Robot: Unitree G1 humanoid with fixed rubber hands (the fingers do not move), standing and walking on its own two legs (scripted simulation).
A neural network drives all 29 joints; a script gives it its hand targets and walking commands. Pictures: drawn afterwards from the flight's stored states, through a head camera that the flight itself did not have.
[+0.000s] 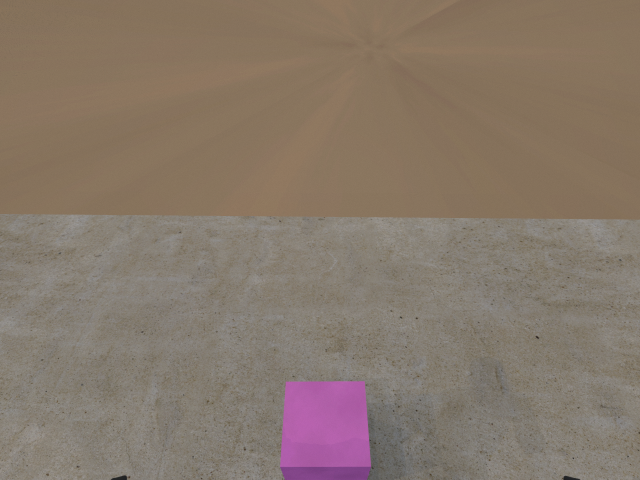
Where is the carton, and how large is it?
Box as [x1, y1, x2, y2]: [280, 381, 370, 479]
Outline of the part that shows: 286,382 280,467 285,479 366,479 370,468 364,381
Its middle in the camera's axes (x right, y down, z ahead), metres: +0.01 +0.54 +1.05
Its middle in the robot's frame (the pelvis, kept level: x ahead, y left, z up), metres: +0.38 +0.03 -0.66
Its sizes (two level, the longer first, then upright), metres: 0.210 0.200 0.250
